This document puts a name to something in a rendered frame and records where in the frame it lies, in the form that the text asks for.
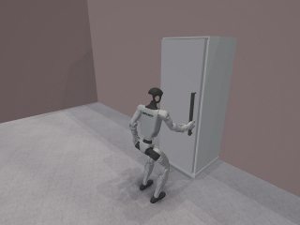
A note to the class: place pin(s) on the robot right foot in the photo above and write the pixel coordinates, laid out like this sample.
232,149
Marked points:
161,195

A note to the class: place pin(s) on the left robot hand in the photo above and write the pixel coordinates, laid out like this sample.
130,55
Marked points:
135,140

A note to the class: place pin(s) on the handle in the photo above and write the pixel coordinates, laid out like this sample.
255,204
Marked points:
191,109

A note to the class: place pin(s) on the robot left upper arm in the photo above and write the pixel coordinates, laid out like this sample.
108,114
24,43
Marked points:
136,116

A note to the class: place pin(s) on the right robot shin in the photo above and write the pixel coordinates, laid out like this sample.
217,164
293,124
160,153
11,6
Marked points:
161,181

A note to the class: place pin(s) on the robot right upper arm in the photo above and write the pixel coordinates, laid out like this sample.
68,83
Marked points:
165,116

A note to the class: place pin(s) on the fridge door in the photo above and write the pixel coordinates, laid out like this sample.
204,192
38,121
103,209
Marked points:
182,70

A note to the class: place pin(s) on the right robot forearm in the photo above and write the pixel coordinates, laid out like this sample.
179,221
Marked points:
180,129

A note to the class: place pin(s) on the left robot forearm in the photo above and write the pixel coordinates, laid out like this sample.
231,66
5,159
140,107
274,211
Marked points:
134,132

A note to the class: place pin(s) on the right robot hand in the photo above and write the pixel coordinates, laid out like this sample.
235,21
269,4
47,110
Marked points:
190,125

